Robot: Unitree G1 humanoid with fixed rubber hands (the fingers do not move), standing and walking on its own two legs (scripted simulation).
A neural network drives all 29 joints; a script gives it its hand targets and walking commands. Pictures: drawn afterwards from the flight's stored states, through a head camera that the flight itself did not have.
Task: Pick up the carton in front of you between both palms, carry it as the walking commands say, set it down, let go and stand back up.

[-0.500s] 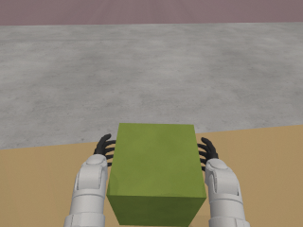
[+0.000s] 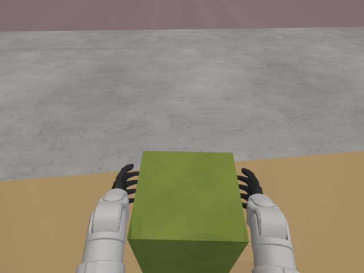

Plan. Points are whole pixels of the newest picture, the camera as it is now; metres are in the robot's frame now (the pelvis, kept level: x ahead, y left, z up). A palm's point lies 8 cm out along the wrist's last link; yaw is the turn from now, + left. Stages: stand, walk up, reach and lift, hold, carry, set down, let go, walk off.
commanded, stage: hold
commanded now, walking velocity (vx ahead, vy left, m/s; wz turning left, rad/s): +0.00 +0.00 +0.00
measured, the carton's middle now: (186, 216) +0.28 +0.00 -0.02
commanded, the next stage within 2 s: carry in 0.04 s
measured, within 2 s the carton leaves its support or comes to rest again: neither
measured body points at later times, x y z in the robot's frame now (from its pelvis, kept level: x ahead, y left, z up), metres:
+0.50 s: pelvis +0.12 -0.01 -0.02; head +0.11 +0.00 +0.43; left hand +0.40 +0.14 +0.05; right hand +0.40 -0.16 +0.05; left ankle +0.06 +0.10 -0.72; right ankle +0.01 -0.13 -0.75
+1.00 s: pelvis +0.42 -0.04 -0.03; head +0.41 -0.04 +0.42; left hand +0.69 +0.11 +0.04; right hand +0.69 -0.19 +0.04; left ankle +0.20 +0.08 -0.71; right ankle +0.52 -0.10 -0.75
